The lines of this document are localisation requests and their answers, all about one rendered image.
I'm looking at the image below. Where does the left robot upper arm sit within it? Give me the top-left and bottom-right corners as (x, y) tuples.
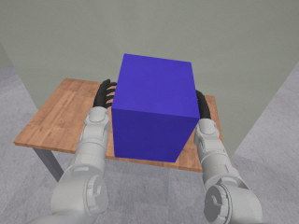
(26, 174), (109, 224)

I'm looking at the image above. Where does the robot right hand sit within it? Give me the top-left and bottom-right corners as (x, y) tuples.
(195, 90), (211, 119)

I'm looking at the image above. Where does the robot right forearm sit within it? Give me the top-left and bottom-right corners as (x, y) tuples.
(193, 119), (263, 217)

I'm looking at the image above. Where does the robot left hand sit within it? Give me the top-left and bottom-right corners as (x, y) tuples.
(93, 79), (117, 109)

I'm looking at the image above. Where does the table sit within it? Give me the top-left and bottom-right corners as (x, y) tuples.
(13, 77), (224, 182)

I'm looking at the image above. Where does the carton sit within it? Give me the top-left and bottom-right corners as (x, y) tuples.
(111, 53), (200, 163)

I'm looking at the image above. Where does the robot left forearm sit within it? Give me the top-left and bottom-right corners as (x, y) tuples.
(50, 106), (110, 212)

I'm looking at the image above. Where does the right robot upper arm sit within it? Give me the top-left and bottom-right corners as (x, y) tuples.
(204, 183), (277, 224)

